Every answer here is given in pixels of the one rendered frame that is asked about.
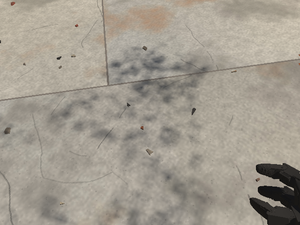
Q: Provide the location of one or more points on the robot right hand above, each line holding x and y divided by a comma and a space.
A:
279, 215

